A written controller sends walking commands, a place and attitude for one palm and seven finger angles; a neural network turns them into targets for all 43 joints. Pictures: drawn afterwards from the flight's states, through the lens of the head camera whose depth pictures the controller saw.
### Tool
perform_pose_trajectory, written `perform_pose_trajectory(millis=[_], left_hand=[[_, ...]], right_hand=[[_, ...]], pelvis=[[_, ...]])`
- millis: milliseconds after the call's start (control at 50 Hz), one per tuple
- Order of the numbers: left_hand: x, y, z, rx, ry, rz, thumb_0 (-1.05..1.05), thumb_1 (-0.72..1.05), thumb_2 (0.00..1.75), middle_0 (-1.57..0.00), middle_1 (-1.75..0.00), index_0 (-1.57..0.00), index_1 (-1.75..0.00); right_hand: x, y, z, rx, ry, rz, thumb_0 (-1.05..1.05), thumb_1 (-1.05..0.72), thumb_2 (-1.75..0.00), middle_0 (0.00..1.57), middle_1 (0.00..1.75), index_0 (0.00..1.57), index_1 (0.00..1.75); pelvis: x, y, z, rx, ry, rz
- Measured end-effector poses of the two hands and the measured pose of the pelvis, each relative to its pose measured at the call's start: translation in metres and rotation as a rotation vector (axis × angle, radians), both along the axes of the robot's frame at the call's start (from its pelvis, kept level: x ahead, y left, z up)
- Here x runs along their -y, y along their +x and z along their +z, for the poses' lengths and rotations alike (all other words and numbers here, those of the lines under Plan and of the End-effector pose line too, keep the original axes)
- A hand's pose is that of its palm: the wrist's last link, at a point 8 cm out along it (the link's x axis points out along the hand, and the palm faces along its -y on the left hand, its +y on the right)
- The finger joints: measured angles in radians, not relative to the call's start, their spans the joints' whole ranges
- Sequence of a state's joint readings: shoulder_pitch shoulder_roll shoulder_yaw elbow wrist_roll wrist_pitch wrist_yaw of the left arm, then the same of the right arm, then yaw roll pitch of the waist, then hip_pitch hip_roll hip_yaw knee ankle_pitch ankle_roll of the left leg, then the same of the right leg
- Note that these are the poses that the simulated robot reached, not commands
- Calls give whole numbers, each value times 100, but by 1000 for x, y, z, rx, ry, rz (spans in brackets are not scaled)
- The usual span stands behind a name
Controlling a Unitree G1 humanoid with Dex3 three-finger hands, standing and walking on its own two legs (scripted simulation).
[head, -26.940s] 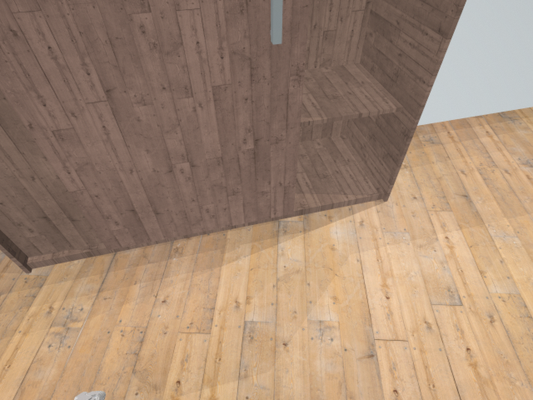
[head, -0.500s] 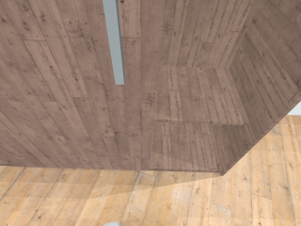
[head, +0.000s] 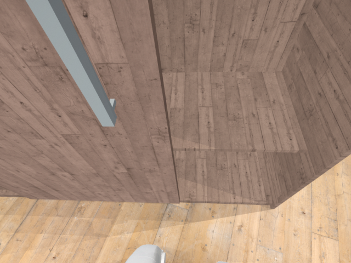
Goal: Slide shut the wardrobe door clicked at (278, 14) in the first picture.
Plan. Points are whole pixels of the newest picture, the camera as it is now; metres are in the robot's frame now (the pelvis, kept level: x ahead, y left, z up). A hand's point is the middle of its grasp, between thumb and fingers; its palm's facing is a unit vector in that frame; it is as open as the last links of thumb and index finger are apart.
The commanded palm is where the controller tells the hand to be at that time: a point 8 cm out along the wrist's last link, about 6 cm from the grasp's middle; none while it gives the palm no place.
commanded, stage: come to a stop and stand still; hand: left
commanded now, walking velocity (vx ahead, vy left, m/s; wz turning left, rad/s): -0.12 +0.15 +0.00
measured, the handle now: (80, 50) +0.39 +0.17 +0.27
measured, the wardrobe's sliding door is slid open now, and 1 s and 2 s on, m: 0.49 0.49 0.49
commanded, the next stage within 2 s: look again from close up in 1.22 s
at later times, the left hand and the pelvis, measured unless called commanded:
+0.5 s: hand out of the picture +0.01 +0.27 -0.16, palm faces +0.05 -0.95 -0.31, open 7.4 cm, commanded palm none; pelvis -0.03 +0.07 -0.01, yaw -1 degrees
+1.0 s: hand out of the picture +0.01 +0.24 -0.16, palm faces -0.03 -0.97 -0.23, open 7.3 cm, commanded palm none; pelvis -0.01 +0.06 +0.01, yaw -2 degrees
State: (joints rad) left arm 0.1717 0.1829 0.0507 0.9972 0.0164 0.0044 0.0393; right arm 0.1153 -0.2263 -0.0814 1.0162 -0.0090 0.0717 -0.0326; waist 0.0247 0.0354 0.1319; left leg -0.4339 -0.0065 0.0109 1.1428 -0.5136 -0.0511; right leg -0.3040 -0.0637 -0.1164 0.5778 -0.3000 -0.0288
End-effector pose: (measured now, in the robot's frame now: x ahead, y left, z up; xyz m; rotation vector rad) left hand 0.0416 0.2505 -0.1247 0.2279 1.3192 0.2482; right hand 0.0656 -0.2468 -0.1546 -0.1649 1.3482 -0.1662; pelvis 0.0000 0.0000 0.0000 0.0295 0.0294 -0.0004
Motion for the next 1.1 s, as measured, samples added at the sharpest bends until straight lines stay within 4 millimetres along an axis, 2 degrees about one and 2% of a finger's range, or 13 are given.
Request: perform_pose_trajectory(millis=[80, 160, 240, 300, 400, 500, 640, 720, 800, 920, 1100], left_hand=[[7, -1, 4, 20, -15, 12, 0, 91, 90, -20, -30, -20, -30], [7, -11, 2, 16, -42, 22, 0, 91, 90, -20, -30, -20, -30], [-4, -24, -6, 2, -57, 15, 0, 91, 90, -21, -30, -21, -30], [-22, -28, -16, 23, -56, 10, 0, 90, 90, -21, -30, -21, -30], [-51, -31, -12, 61, -22, 1, 1, 91, 90, -21, -30, -20, -30], [-68, -43, 0, 71, 9, -18, 0, 91, 90, -20, -30, -20, -30], [-75, -56, 5, 11, 2, -46, 0, 91, 90, -20, -30, -20, -30], [-69, -56, 4, -4, -21, -52, 1, 91, 90, -20, -30, -20, -30], [-59, -51, 0, -20, -48, -62, 1, 91, 90, -20, -30, -20, -30], [-42, -39, -4, -26, -82, -77, 0, 91, 90, -20, -30, -20, -30], [-32, -26, -4, -19, -77, -83, 1, 92, 90, -20, -30, -20, -30]], right_hand=[[0, 15, 10, 22, -3, 32, 1, -91, -90, 19, 29, 20, 30], [-9, 32, 19, 73, -4, 61, 1, -91, -90, 19, 29, 20, 30], [-27, 44, 28, 169, -4, 70, 1, -91, -90, 19, 29, 20, 30], [-41, 49, 28, 289, -17, 73, 1, -91, -90, 19, 29, 20, 30], [-73, 33, 22, 319, 16, 87, 1, -91, -90, 19, 29, 20, 30], [-97, 2, 8, 256, 84, 75, 1, -91, -90, 20, 29, 20, 30], [-89, -45, 7, 165, 53, 15, -1, -93, -90, 20, 29, 20, 30], [-84, -73, 7, 72, 33, -1, 0, -92, -90, 20, 29, 20, 30], [-81, -93, 9, 6, 24, -20, 0, -91, -90, 20, 29, 20, 30], [-83, -100, 11, -30, 31, -38, 1, -91, -90, 19, 29, 20, 30], [-84, -78, 10, 1, 58, -38, 1, -91, -90, 20, 29, 20, 30]], pelvis=[[0, 0, 7, -2, 7, 2], [-6, -5, 9, 1, 6, 3], [-20, -9, 6, 6, -4, -6], [-39, -10, -7, 24, -39, 2], [-56, -20, -11, 63, -22, -9], [-66, -29, -10, 58, -19, -12], [-75, -30, -3, 35, -15, -29], [-76, -27, 0, 32, -14, -35], [-75, -23, 3, 33, -14, -39], [-69, -16, 5, 38, -13, -41], [-57, -8, 7, 44, -17, -43]])
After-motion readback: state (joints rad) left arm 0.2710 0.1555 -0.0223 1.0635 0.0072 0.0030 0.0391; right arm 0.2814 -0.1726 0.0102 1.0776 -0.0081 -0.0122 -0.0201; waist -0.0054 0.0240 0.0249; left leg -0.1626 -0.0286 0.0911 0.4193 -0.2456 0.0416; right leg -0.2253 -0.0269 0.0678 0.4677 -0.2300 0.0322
